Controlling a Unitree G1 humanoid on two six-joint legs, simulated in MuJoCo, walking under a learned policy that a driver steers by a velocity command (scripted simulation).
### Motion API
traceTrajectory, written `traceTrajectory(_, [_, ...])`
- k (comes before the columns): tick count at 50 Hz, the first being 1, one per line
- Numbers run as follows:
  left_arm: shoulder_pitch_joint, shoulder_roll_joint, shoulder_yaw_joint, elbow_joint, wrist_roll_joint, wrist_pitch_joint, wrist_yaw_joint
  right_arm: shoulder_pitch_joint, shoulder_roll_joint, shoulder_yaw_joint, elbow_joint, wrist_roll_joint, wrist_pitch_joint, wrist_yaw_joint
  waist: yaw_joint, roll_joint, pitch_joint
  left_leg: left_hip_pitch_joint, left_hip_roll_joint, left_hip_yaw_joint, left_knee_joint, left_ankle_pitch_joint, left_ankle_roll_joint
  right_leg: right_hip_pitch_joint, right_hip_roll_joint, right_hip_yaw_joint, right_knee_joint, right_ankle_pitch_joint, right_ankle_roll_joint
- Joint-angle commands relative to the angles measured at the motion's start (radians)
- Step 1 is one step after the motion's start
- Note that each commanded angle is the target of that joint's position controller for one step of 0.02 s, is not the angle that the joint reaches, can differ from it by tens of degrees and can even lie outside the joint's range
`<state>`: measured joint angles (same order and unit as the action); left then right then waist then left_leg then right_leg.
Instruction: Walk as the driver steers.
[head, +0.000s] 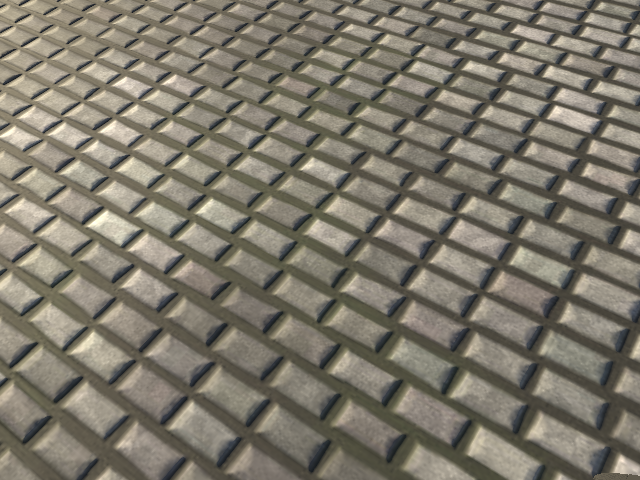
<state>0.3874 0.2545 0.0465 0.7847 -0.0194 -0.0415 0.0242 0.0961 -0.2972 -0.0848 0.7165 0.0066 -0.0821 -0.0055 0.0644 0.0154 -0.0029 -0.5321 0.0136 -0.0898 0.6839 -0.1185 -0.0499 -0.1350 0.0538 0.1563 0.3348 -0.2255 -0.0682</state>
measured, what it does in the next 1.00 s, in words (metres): walks ahead: left foot, then right foot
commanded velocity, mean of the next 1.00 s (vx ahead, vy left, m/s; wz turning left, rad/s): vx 0.47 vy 0.00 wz -0.01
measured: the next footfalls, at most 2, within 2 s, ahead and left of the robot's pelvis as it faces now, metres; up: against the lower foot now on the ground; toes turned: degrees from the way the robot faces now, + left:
left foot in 0.16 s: +0.20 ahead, +0.15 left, +0.00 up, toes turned -9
right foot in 0.64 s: +0.48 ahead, -0.15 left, +0.00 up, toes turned -7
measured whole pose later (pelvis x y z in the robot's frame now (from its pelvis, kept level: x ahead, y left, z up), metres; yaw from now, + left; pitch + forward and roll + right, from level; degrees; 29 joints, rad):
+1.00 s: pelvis +0.51 -0.05 -0.01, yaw +3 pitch +0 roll -3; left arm 0.32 0.28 0.07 0.83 0.01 -0.10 -0.01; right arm 0.16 -0.30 -0.06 0.75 0.02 -0.03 0.02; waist 0.06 0.04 0.04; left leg -0.69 0.11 -0.05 0.79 0.03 0.00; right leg 0.02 0.04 -0.20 0.22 -0.24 -0.04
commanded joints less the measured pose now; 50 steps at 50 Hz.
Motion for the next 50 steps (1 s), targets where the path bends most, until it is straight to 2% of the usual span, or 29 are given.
traceTrajectory(1, [0.007,0.207,0.06,-0.06,-0.009,-0.004,0.009,-0.154,-0.047,0.0,-0.101,0.012,-0.029,0.012,0.017,-0.145,0.047,-0.011,-0.033,0.022,-0.124,0.031,-0.023,-0.029,-0.197,0.234,-0.126,-0.107,-0.149])
traceTrajectory(5, [-0.01,0.199,0.061,-0.072,-0.009,0.004,0.002,-0.126,-0.088,-0.008,-0.1,0.024,-0.048,0.022,-0.01,-0.169,0.038,0.133,-0.034,0.017,-0.198,0.013,0.004,-0.05,-0.212,0.3,-0.076,-0.108,-0.131])
traceTrajectory(7, [-0.013,0.157,0.05,-0.074,-0.004,0.005,-0.001,-0.027,-0.103,-0.018,-0.067,0.015,-0.057,0.019,-0.058,-0.174,0.007,0.276,-0.026,0.044,-0.262,0.015,0.044,-0.055,-0.187,0.286,0.005,-0.041,-0.103])
traceTrajectory(8, [-0.014,0.119,0.037,-0.077,0.004,0.003,-0.003,0.063,-0.128,-0.029,-0.047,0.006,-0.061,0.012,-0.102,-0.161,-0.047,0.42,0.015,0.015,-0.274,-0.01,0.081,-0.095,-0.145,0.242,0.12,0.022,-0.072])
traceTrajectory(9, [-0.012,0.052,0.013,-0.094,0.025,0.0,-0.006,0.219,-0.178,-0.038,-0.025,-0.009,-0.062,0.007,-0.158,-0.016,-0.175,0.642,0.187,-0.18,-0.29,-0.113,0.149,-0.207,-0.069,0.138,0.423,-0.08,-0.031])
traceTrajectory(10, [0.069,0.033,0.007,-0.132,-0.012,-0.015,-0.001,0.3,-0.275,-0.062,0.019,-0.024,-0.051,0.021,-0.108,0.313,-0.208,0.814,0.358,-0.654,-0.432,-0.409,0.299,-0.521,0.055,0.029,0.708,-0.35,0.023])
traceTrajectory(11, [0.059,0.141,0.029,-0.105,-0.031,-0.022,0.002,0.264,-0.184,-0.043,0.016,-0.001,-0.051,0.031,-0.114,0.213,-0.096,0.758,0.374,-0.7,-0.467,-0.552,0.309,-0.656,-0.012,0.056,0.844,-0.323,0.031])
traceTrajectory(12, [-0.026,0.177,0.038,-0.106,-0.025,-0.026,-0.002,0.232,-0.119,-0.025,0.013,0.008,-0.047,0.029,-0.125,0.134,0.005,0.681,0.328,-0.541,-0.456,-0.461,0.279,-0.687,-0.047,0.052,0.87,-0.23,0.025])
traceTrajectory(13, [-0.066,0.162,0.034,-0.104,-0.011,-0.028,-0.004,0.202,-0.098,-0.016,0.007,-0.001,-0.043,0.028,-0.115,0.071,0.025,0.622,0.277,-0.42,-0.462,-0.323,0.26,-0.662,-0.076,0.024,0.857,-0.157,0.027])
traceTrajectory(14, [-0.104,0.153,0.034,-0.115,0.002,-0.035,-0.009,0.183,-0.082,-0.009,0.012,-0.007,-0.037,0.026,-0.105,0.056,0.042,0.579,0.248,-0.35,-0.474,-0.214,0.258,-0.655,-0.103,0.003,0.818,-0.106,0.031])
traceTrajectory(15, [-0.12,0.142,0.033,-0.121,0.007,-0.037,-0.017,0.175,-0.066,0.0,0.013,-0.013,-0.035,0.024,-0.091,0.069,0.037,0.54,0.219,-0.285,-0.491,-0.128,0.248,-0.618,-0.13,-0.018,0.783,-0.071,0.033])
traceTrajectory(17, [-0.132,0.105,0.023,-0.129,0.008,-0.037,-0.027,0.188,-0.067,0.003,0.027,-0.006,-0.037,0.022,-0.085,0.095,0.029,0.499,0.197,-0.214,-0.516,-0.007,0.259,-0.592,-0.144,-0.064,0.727,-0.041,0.049])
traceTrajectory(19, [-0.194,0.081,0.01,-0.159,0.016,-0.037,-0.031,0.209,-0.095,-0.002,0.043,0.006,-0.036,0.018,-0.095,0.077,0.049,0.475,0.195,-0.161,-0.542,0.08,0.274,-0.607,-0.152,-0.094,0.623,0.002,0.07])
traceTrajectory(22, [-0.299,0.05,-0.007,-0.194,0.015,-0.048,-0.041,0.237,-0.124,-0.003,0.064,0.011,-0.025,0.012,-0.124,0.068,0.058,0.445,0.165,-0.066,-0.547,0.179,0.254,-0.544,-0.137,-0.132,0.408,0.157,0.078])
traceTrajectory(25, [-0.386,0.054,-0.01,-0.219,0.005,-0.055,-0.056,0.299,-0.141,0.0,0.093,0.019,-0.015,0.009,-0.15,0.066,0.066,0.433,0.173,-0.033,-0.547,0.193,0.239,-0.447,-0.102,-0.159,0.276,0.27,0.071])
traceTrajectory(28, [-0.431,0.083,0.001,-0.248,0.0,-0.059,-0.067,0.335,-0.148,0.002,0.118,0.026,0.0,0.006,-0.131,0.066,0.079,0.509,0.217,-0.059,-0.501,0.26,0.217,-0.419,-0.087,-0.138,0.203,0.23,0.037])
traceTrajectory(30, [-0.36,0.124,0.021,-0.238,0.004,-0.063,-0.066,0.327,-0.175,-0.004,0.119,0.023,0.013,0.001,-0.071,0.078,0.029,0.54,0.218,-0.06,-0.394,0.47,0.194,-0.282,-0.054,-0.154,0.17,0.17,0.007])
traceTrajectory(31, [-0.233,0.159,0.042,-0.203,0.006,-0.062,-0.059,0.314,-0.177,-0.002,0.115,0.019,0.018,-0.001,0.002,0.071,-0.049,0.505,0.18,-0.031,-0.249,0.58,0.171,-0.096,-0.035,-0.173,0.143,0.182,-0.019])
traceTrajectory(32, [-0.063,0.21,0.062,-0.168,0.015,-0.058,-0.046,0.3,-0.152,0.011,0.095,0.005,0.016,-0.001,0.082,0.054,-0.174,0.35,0.133,-0.009,-0.024,0.459,0.138,0.192,-0.124,-0.101,0.183,0.195,-0.061])
traceTrajectory(33, [0.061,0.308,0.085,-0.151,0.042,-0.048,-0.035,0.398,-0.03,0.046,0.063,-0.004,0.004,0.0,0.068,-0.175,-0.358,-0.013,-0.01,0.063,0.374,-0.003,0.07,0.584,-0.408,0.287,0.17,0.064,-0.174])
traceTrajectory(34, [0.078,0.246,0.068,-0.143,0.034,-0.042,-0.039,0.439,-0.043,0.049,0.084,0.016,-0.009,0.004,0.062,-0.286,-0.46,-0.118,-0.048,-0.051,0.553,-0.451,0.065,0.582,-0.495,0.572,0.024,-0.07,-0.227])
traceTrajectory(35, [0.012,0.181,0.047,-0.139,0.024,-0.04,-0.038,0.353,-0.132,0.019,0.068,0.045,-0.009,0.006,0.056,-0.199,-0.266,-0.204,0.008,-0.058,0.619,-0.402,0.068,0.44,-0.453,0.441,-0.008,-0.128,-0.183])
traceTrajectory(36, [-0.053,0.151,0.037,-0.139,0.018,-0.04,-0.037,0.278,-0.133,0.018,0.049,0.046,-0.008,0.005,0.032,-0.151,-0.142,-0.212,0.055,-0.021,0.596,-0.317,0.07,0.292,-0.41,0.291,-0.035,-0.089,-0.154])
traceTrajectory(37, [-0.115,0.126,0.03,-0.132,0.023,-0.044,-0.041,0.244,-0.117,0.017,0.043,0.033,-0.003,0.002,-0.003,-0.107,-0.069,-0.18,0.084,-0.008,0.548,-0.254,0.067,0.161,-0.368,0.197,-0.077,-0.024,-0.139])
traceTrajectory(38, [-0.157,0.1,0.024,-0.129,0.03,-0.055,-0.044,0.251,-0.104,0.011,0.05,0.025,0.011,-0.001,-0.038,-0.123,-0.033,-0.125,0.112,-0.015,0.509,-0.206,0.066,0.068,-0.332,0.113,-0.117,0.04,-0.126])
traceTrajectory(40, [-0.197,0.092,0.03,-0.112,0.032,-0.074,-0.048,0.288,-0.053,0.017,0.065,0.026,0.04,0.0,-0.077,-0.12,-0.006,-0.054,0.125,-0.011,0.496,-0.158,0.056,-0.035,-0.315,0.014,-0.181,0.119,-0.133])
traceTrajectory(43, [-0.205,0.114,0.042,-0.079,0.035,-0.091,-0.044,0.23,-0.047,0.013,0.034,0.018,0.058,-0.004,-0.09,-0.083,0.043,-0.119,0.129,-0.034,0.418,-0.048,0.042,-0.05,-0.312,-0.103,-0.222,0.224,-0.137])
traceTrajectory(47, [-0.181,0.149,0.051,-0.049,0.032,-0.083,-0.028,0.114,-0.031,0.022,-0.004,0.014,0.041,0.023,-0.055,-0.055,0.069,-0.114,0.112,0.011,0.159,0.171,0.048,-0.007,-0.278,-0.246,-0.23,0.288,-0.111])
traceTrajectory(50, [-0.12,0.184,0.061,-0.02,0.021,-0.068,-0.021,-0.005,-0.019,0.033,-0.052,0.014,0.037,0.045,-0.005,-0.028,0.104,-0.127,0.102,0.066,0.033,0.201,0.064,0.069,-0.307,-0.288,-0.228,0.295,-0.106])
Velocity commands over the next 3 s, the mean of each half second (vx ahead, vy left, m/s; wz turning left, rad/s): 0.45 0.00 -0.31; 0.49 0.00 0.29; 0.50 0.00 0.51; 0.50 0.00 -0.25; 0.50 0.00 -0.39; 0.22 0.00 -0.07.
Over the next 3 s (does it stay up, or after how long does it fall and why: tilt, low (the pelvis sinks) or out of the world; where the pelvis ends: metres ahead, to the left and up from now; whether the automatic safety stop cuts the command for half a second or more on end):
stays up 1.54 0.06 -0.02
